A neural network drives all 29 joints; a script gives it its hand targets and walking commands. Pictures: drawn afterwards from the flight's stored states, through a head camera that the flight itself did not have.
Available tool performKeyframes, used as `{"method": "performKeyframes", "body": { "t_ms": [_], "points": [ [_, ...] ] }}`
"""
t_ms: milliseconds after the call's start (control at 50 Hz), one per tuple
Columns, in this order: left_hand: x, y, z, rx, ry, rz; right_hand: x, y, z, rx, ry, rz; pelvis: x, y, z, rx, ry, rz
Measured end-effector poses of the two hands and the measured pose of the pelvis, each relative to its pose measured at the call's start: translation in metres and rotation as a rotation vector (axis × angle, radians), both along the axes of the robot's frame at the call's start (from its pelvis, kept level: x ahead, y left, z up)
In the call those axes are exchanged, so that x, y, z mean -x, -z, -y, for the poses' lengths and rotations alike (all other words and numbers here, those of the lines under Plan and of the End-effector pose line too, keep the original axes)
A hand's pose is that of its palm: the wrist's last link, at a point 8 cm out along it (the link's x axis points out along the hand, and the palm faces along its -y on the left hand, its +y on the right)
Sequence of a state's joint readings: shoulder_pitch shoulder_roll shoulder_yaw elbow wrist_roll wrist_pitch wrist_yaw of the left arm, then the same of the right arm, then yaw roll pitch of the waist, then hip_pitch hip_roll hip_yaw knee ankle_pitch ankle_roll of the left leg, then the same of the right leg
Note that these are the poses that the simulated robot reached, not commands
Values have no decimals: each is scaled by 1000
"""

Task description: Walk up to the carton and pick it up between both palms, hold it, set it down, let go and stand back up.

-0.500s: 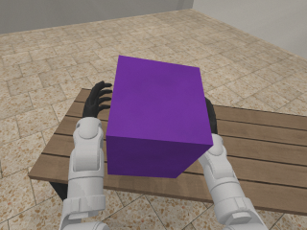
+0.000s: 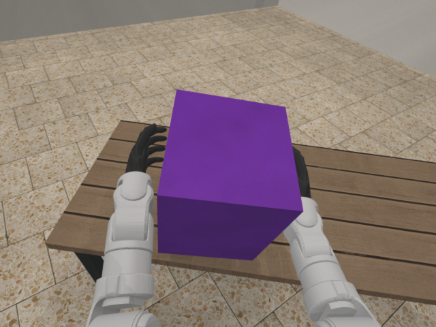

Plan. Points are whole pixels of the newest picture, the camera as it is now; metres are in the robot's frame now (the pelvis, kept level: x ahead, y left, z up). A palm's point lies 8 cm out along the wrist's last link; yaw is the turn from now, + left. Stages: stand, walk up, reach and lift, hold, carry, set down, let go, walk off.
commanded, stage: set down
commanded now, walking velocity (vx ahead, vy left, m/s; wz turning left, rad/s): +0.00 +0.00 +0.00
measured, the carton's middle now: (218, 183) +0.37 +0.00 +0.08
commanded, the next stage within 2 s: none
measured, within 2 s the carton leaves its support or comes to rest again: neither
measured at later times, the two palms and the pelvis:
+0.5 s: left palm (144, 176) +0.39 +0.14 +0.08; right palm (290, 187) +0.37 -0.15 +0.07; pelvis +0.01 -0.01 +0.00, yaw -1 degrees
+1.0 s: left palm (145, 189) +0.39 +0.14 +0.03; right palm (284, 193) +0.37 -0.15 +0.04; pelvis +0.01 -0.01 +0.00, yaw -2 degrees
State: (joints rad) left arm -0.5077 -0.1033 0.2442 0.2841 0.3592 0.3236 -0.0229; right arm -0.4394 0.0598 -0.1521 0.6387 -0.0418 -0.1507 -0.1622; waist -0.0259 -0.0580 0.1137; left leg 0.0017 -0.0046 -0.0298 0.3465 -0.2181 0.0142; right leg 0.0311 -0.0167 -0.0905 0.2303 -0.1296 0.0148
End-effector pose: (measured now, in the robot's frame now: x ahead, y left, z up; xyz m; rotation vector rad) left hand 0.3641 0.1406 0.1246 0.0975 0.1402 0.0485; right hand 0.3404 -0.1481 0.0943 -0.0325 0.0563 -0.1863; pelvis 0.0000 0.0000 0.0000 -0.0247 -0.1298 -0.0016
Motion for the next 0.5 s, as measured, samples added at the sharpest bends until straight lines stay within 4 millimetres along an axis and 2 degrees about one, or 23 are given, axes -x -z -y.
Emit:
{"method": "performKeyframes", "body": {
  "t_ms": [140, 320, 500],
  "points": [
    [-9, 8, 6, 3, 7, -13, -7, 2, 6, 7, 9, -11, 1, -1, 0, -4, 20, -38],
    [-18, 24, 1, 22, -14, -33, -22, 5, 2, 14, -13, -29, -6, -2, 6, -6, 21, -60],
    [-22, 46, 0, 19, -13, -58, -25, 26, 2, 5, -12, -55, -14, -2, 8, -3, 13, -81]
  ]
}}
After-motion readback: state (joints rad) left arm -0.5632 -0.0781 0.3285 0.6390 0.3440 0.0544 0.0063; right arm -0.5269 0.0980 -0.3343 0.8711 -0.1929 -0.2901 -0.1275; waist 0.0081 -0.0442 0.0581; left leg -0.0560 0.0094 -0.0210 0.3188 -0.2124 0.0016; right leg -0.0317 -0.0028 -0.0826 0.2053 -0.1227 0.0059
